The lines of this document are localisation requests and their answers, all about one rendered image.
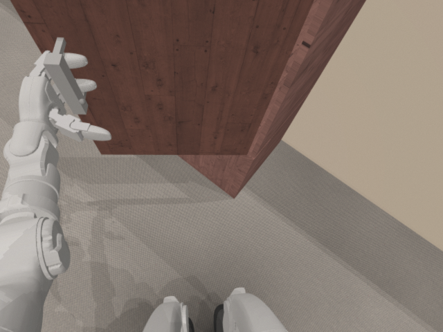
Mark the robot left hand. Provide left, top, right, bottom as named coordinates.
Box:
left=19, top=50, right=111, bottom=142

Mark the cupboard door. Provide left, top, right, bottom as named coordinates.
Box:
left=10, top=0, right=314, bottom=155

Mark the robot right thigh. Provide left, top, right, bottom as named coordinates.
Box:
left=224, top=293, right=288, bottom=332

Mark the robot left upper arm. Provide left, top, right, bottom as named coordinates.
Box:
left=0, top=217, right=70, bottom=332

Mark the robot thigh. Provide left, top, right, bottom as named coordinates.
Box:
left=143, top=302, right=189, bottom=332
left=224, top=293, right=288, bottom=332

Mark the robot left forearm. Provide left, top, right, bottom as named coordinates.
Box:
left=0, top=121, right=60, bottom=225

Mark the handle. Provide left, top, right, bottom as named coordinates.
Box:
left=43, top=37, right=88, bottom=115

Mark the robot left thigh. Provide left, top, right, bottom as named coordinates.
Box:
left=143, top=302, right=189, bottom=332

